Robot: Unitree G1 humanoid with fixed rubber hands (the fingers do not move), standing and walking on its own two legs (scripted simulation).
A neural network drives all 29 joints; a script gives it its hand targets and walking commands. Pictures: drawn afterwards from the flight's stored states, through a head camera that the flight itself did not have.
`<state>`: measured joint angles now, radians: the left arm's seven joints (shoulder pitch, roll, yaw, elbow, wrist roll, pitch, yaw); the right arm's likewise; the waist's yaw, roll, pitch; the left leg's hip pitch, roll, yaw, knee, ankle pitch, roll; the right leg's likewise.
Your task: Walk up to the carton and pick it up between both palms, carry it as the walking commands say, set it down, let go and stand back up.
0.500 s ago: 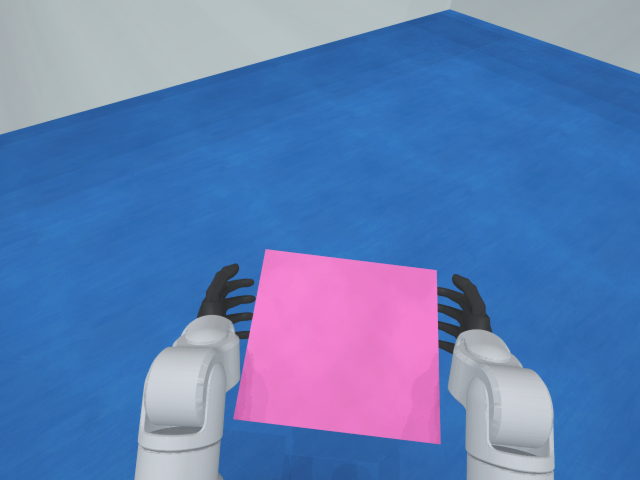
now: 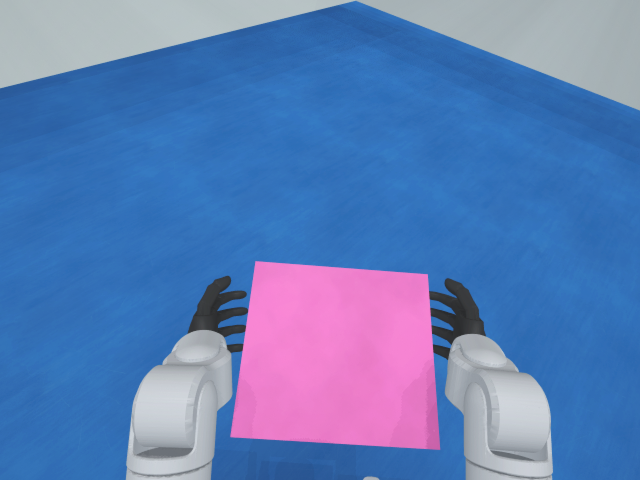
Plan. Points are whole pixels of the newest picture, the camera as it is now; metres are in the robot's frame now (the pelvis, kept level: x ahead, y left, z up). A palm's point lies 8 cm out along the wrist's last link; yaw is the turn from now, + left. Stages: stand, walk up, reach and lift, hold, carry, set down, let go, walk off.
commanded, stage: carry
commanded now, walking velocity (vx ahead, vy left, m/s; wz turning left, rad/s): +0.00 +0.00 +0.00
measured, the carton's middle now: (331, 360) +0.29 +0.01 +0.00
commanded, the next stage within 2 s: hold in 1.82 s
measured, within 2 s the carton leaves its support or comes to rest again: neither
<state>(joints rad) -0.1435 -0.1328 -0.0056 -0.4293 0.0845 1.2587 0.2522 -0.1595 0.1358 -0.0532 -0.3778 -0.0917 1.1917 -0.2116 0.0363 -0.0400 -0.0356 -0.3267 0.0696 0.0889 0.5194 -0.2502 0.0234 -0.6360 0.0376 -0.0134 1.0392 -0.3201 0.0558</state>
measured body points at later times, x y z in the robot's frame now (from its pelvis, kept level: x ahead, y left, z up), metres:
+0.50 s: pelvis -0.10 -0.04 -0.01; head -0.13 -0.03 +0.44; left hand +0.19 +0.08 +0.08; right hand +0.16 -0.21 +0.09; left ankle +0.01 +0.10 -0.74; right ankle -0.09 -0.16 -0.74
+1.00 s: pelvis -0.10 -0.02 -0.01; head -0.11 -0.01 +0.44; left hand +0.19 +0.11 +0.08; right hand +0.18 -0.18 +0.09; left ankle +0.01 +0.10 -0.74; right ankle -0.09 -0.16 -0.74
